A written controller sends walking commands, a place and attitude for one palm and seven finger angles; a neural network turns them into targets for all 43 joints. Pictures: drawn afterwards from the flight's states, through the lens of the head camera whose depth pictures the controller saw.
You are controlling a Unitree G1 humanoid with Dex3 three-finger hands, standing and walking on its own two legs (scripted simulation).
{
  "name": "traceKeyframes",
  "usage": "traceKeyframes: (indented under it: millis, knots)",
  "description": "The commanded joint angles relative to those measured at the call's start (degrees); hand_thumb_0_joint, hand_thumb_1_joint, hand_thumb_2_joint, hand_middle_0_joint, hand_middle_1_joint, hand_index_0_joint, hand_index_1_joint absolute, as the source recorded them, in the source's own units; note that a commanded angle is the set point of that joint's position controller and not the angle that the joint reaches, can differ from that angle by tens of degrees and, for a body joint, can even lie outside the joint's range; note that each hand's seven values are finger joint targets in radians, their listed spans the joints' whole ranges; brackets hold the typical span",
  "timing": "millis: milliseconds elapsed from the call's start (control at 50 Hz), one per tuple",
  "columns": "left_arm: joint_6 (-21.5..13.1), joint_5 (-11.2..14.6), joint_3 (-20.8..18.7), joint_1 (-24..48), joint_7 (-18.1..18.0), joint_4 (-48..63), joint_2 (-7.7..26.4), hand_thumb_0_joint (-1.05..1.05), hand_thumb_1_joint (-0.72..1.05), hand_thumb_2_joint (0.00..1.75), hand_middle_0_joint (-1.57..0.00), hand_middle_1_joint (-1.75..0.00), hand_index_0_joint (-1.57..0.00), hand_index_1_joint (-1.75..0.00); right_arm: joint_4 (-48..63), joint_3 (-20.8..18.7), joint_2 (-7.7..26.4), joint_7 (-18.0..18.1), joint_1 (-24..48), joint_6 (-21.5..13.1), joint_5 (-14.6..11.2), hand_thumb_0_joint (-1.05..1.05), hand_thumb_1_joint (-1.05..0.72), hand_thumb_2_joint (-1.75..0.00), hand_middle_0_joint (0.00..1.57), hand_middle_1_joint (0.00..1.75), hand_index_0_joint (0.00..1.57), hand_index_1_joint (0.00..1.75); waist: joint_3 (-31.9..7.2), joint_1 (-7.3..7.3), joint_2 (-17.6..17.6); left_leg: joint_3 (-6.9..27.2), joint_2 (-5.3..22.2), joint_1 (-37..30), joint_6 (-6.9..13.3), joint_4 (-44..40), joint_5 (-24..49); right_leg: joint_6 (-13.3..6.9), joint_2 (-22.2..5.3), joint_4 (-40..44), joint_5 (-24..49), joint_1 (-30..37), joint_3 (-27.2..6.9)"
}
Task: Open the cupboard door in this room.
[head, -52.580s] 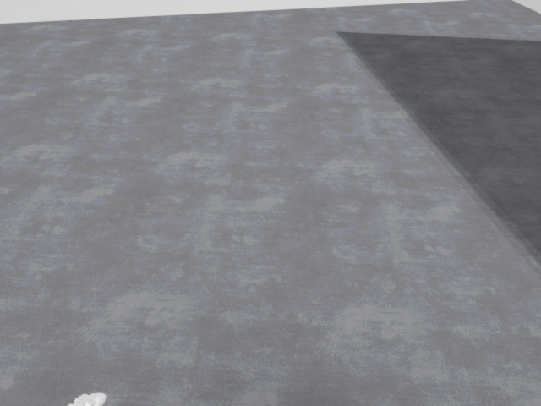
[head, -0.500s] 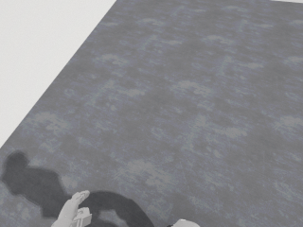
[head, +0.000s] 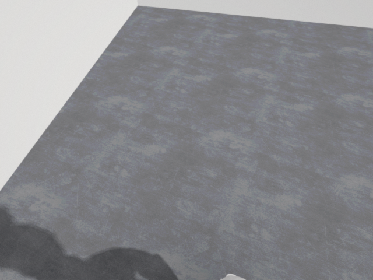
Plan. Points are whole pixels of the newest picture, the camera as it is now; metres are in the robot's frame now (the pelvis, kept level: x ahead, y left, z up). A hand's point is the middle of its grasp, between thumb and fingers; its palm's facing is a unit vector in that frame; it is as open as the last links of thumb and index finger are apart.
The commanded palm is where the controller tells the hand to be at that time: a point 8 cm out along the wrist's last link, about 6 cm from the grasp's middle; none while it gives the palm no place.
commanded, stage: walk to a spot facing it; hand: left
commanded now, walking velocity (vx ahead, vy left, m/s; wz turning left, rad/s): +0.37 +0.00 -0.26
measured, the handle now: out of the picture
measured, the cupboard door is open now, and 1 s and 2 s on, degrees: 45 45 45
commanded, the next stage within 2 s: turn to face it in 0.20 s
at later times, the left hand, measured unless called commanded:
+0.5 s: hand (136, 245) +0.23 +0.16 -0.20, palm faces +0.05 -0.99 -0.16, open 7.3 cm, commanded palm none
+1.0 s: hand (147, 208) +0.33 +0.14 -0.16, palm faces +0.34 -0.90 -0.26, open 7.4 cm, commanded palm none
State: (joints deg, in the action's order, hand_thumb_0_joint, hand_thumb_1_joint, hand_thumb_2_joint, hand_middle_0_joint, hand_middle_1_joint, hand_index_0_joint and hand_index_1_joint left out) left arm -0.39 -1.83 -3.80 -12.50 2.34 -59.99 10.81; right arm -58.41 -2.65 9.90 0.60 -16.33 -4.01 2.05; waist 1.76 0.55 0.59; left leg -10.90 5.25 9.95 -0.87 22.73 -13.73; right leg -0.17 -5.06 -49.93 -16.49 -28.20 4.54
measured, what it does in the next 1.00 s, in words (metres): walks ahead, turning left: right foot, then left foot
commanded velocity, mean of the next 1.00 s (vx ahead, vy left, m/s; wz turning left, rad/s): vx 0.08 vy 0.00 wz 0.41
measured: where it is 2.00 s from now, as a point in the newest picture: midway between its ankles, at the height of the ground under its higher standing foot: (208, 246)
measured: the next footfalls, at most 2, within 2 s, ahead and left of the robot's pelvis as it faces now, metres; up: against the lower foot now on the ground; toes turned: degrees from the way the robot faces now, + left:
right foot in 0.12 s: +0.17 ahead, -0.15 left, +0.00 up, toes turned -9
left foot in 0.44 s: +0.34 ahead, +0.09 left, +0.00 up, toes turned +8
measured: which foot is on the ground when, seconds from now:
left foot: down 0.00-0.12, up 0.14-0.42, down 0.44-0.76, up 0.78-1.00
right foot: up 0.00-0.10, down 0.12-0.44, up 0.46-0.74, down 0.76-1.00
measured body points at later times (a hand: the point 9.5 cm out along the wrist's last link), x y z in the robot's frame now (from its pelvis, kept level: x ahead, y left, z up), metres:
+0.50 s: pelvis +0.23 -0.02 -0.02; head +0.26 +0.00 +0.43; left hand +0.23 +0.21 -0.19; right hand +0.30 -0.25 -0.16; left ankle +0.30 +0.08 -0.74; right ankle +0.13 -0.13 -0.71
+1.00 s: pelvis +0.32 -0.07 +0.00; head +0.36 -0.07 +0.44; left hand +0.31 +0.18 -0.14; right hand +0.48 -0.30 -0.15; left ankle +0.29 +0.06 -0.70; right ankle +0.31 -0.18 -0.74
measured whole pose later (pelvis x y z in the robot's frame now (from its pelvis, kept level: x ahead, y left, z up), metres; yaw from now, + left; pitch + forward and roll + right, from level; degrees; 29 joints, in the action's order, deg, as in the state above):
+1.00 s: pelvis +0.32 -0.07 +0.00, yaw +20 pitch +1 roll +3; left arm -0.7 -1.7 -2.6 -11.0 -1.3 -53.2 11.0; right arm -54.0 -4.3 14.3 -1.1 -8.6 4.1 0.6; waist 4.7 -0.7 1.9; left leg -6.2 2.0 25.7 -3.7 48.8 -24.8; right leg 0.2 -8.0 -30.0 -19.6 -10.6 11.6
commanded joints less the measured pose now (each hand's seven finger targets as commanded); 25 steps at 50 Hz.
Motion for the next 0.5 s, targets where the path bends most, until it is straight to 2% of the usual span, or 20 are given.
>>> traceKeyframes:
  millis: [0,40,60,80,100,120,140,160,180,220,280,320,340,360,380,400,420,440,460,480]
  knots:
    - [-1.6,0.2,-0.3,3.8,0.6,4.7,1.7,0.0,0.9,0.9,-0.2,-0.3,-0.2,-0.3,-0.3,-2.1,9.4,-0.5,-5.6,0.4,0.3,0.0,-0.9,-0.9,0.2,0.3,0.2,0.3,1.4,-1.9,-7.9,5.4,12.8,1.5,5.9,-11.0,-5.0,-0.1,1.3,12.1,3.0,6.6,3.1]
    - [-1.7,0.0,-0.8,1.0,0.5,3.5,2.9,0.0,0.9,0.9,-0.2,-0.3,-0.2,-0.3,-0.4,-1.9,9.2,-0.5,-4.9,0.9,0.2,0.0,-0.9,-0.9,0.2,0.3,0.2,0.3,1.0,0.07,-6.1,3.4,11.0,2.7,4.3,-5.8,-4.9,-0.6,3.1,17.3,5.3,13.9,4.8]
    - [-1.9,0.0,-1.4,-3.9,0.2,1.9,4.9,0.0,0.9,0.9,-0.2,-0.3,-0.2,-0.3,-0.6,-1.6,8.7,-0.6,-4.4,1.0,0.0,0.0,-0.9,-0.9,0.2,0.3,0.2,0.3,-0.6,2.6,-2.7,1.0,8.6,5.3,2.8,2.1,-1.4,-1.7,3.5,19.9,3.7,21.5,3.6]
    - [-2.6,-0.3,-2.5,-11.6,-0.4,-0.2,9.3,0.0,0.9,0.9,-0.2,-0.3,-0.2,-0.3,0.4,-1.2,6.6,-0.9,-3.0,0.9,-0.8,0.0,-0.9,-0.9,0.2,0.3,0.2,0.3,-3.4,6.55,6.6,-4.2,3.8,15.4,0.6,17.9,-1.9,-5.8,-5.0,25.0,-5.0,33.3,-9.0]
    - [-2.8,0.3,-4.0,-18.6,-1.4,-1.9,15.3,0.0,0.9,0.9,-0.2,-0.3,-0.2,-0.3,3.0,-0.6,3.8,-1.4,-0.5,1.0,-1.5,0.0,-0.9,-0.9,0.2,0.3,0.2,0.3,-5.3,8.82,19.9,-3.3,-2.5,27.7,-0.9,34.7,-20.8,-12.5,-18.3,36.8,-11.7,39.5,-32.2]
    - [-2.4,1.1,-3.6,-17.0,-2.0,-1.6,15.3,0.0,0.9,0.9,-0.2,-0.3,-0.2,-0.3,3.9,-1.0,5.4,-1.3,2.9,1.0,-1.1,0.0,-0.9,-0.9,0.2,0.3,0.2,0.3,-2.9,8.36,13.5,4.9,0.2,31.7,-0.3,43.0,-21.0,-15.0,-20.1,39.9,-14.8,36.1,-35.3]
    - [-2.7,0.9,-3.0,-13.1,-2.5,-0.8,11.9,0.0,0.9,0.9,-0.2,-0.3,-0.2,-0.3,3.8,-1.3,5.3,-1.0,5.2,0.8,-1.2,0.0,-0.9,-0.9,0.2,0.3,0.2,0.3,-0.3,6.24,14.0,7.8,2.3,34.0,-0.4,46.2,-15.1,-13.7,-17.7,39.0,-8.7,32.5,-31.6]
    - [-2.9,0.9,-2.0,-9.8,-2.8,0.0,8.8,0.0,0.9,0.9,-0.2,-0.3,-0.2,-0.3,3.3,-1.3,5.7,-0.8,4.6,0.8,-0.9,0.0,-0.9,-0.9,0.2,0.3,0.2,0.3,-0.3,3.99,12.9,9.4,4.3,31.9,-0.8,44.3,-11.5,-12.2,-16.3,37.7,-0.1,29.3,-24.6]
    - [-3.2,0.8,-1.2,-7.4,-2.9,0.6,6.2,0.0,0.9,0.9,-0.2,-0.3,-0.2,-0.3,2.1,-1.2,4.8,-0.8,3.5,1.1,-0.7,0.0,-0.9,-0.9,0.2,0.3,0.2,0.3,-0.9,1.96,9.3,9.3,5.0,27.4,-1.3,40.7,-9.6,-11.2,-14.5,37.1,7.6,25.1,-18.4]
    - [-3.8,0.4,-1.0,-5.1,-2.9,0.9,5.4,0.0,0.9,0.9,-0.2,-0.3,-0.2,-0.3,0.5,-0.7,2.0,-1.1,0.3,1.8,-0.7,0.0,-0.9,-0.9,0.2,0.3,0.2,0.3,-2.1,-0.49,7.0,7.2,4.1,20.6,-1.7,32.0,-8.6,-10.3,-12.2,36.3,16.0,21.0,-10.7]
    - [-4.3,0.6,-0.9,-5.2,-2.6,-0.1,6.2,0.0,0.9,0.9,-0.2,-0.3,-0.2,-0.3,0.8,-0.2,0.4,-1.6,1.5,1.9,-0.8,0.0,-0.9,-0.9,0.2,0.3,0.2,0.3,-0.6,-0.59,4.3,4.5,1.8,16.8,-2.0,19.9,-3.8,-9.8,-10.5,35.3,20.8,20.3,-7.6]
    - [-4.3,0.9,-1.0,-4.8,-2.7,-0.8,7.1,0.0,0.9,0.9,-0.2,-0.3,-0.2,-0.3,0.5,0.0,0.4,-1.6,0.6,1.7,-1.0,0.0,-0.9,-0.9,0.2,0.3,0.2,0.3,-1.7,-1.22,4.5,3.4,-0.3,13.3,-1.4,13.2,1.3,-7.7,-9.0,32.3,24.5,22.8,-3.4]
    - [-4.1,1.1,-0.8,-4.5,-2.8,-1.1,6.7,0.0,0.9,0.9,-0.2,-0.3,-0.2,-0.3,0.0,0.1,0.7,-1.5,-0.1,1.6,-1.0,0.0,-0.9,-0.9,0.2,0.3,0.2,0.3,-1.3,-1.78,5.1,2.9,-1.1,10.1,-1.0,9.9,5.0,-6.2,-8.1,30.6,24.4,22.0,-1.6]
    - [-3.9,1.2,-0.6,-4.3,-3.0,-1.3,6.2,0.0,0.9,0.9,-0.2,-0.3,-0.2,-0.3,-1.0,0.1,1.8,-1.3,-2.2,1.3,-0.9,0.0,-0.9,-0.9,0.2,0.3,0.2,0.3,-1.7,-2.8,3.8,3.0,-1.7,5.5,-0.5,6.3,8.9,-4.6,-7.1,27.3,25.1,21.0,0.3]
    - [-3.5,1.2,-0.2,-4.9,-3.1,-1.1,5.2,0.0,0.9,0.9,-0.2,-0.3,-0.2,-0.3,-2.2,-0.4,4.3,-1.1,-6.1,0.9,-0.8,0.0,-0.9,-0.9,0.2,0.3,0.2,0.3,-4.2,-4.05,-1.2,6.0,-0.1,-2.0,0.8,4.7,17.9,-2.5,-5.3,20.1,22.4,18.2,2.5]
    - [-2.9,1.2,0.2,-6.2,-3.3,-0.2,3.8,0.0,0.9,0.9,-0.2,-0.3,-0.2,-0.3,-2.7,-1.4,9.1,-0.5,-10.6,0.8,-0.3,0.0,-0.9,-0.9,0.2,0.3,0.2,0.3,-7.3,-5.13,-10.4,17.9,8.8,-10.2,5.7,4.3,30.3,0.5,-0.4,8.7,8.2,9.7,4.8]
    - [-2.6,1.7,0.5,-6.8,-3.5,1.1,2.5,0.0,0.9,0.9,-0.2,-0.3,-0.2,-0.3,-2.8,-2.2,12.9,0.2,-13.7,1.4,-0.1,0.0,-0.9,-0.9,0.2,0.3,0.2,0.3,-8.7,-6.26,-18.0,29.7,18.0,-12.1,12.5,0.4,38.7,1.8,4.6,-5.3,-20.2,4.1,4.6]
    - [-1.9,1.4,0.5,-3.4,-3.6,2.5,3.3,0.0,0.9,0.9,-0.2,-0.3,-0.2,-0.3,-2.3,-1.8,12.7,1.0,-11.9,2.0,-0.1,0.0,-0.9,-0.9,0.2,0.3,0.2,0.3,-7.1,-5.75,-15.3,33.1,18.9,-9.8,14.2,-1.4,37.0,1.8,3.8,-12.8,-21.8,0.2,-0.9]
    - [-1.6,1.1,0.3,-1.2,-3.6,3.0,3.3,0.0,0.9,0.9,-0.2,-0.3,-0.2,-0.3,-1.4,-1.7,11.9,1.3,-9.2,2.2,-0.2,0.0,-0.9,-0.9,0.2,0.3,0.2,0.3,-5.3,-4.74,-16.5,33.0,17.9,-6.2,13.8,-1.6,35.2,2.1,1.8,-16.5,-18.9,-2.3,-3.2]
    - [-1.3,1.2,-0.1,0.3,-3.4,3.3,3.7,0.0,0.9,0.9,-0.2,-0.3,-0.2,-0.3,-0.2,-1.4,10.2,1.3,-6.4,2.3,-0.4,0.0,-0.9,-0.9,0.2,0.3,0.2,0.3,-3.9,-3.73,-13.7,30.5,16.5,-1.4,12.9,-2.2,32.4,2.5,0.4,-16.5,-16.1,-1.6,-4.6]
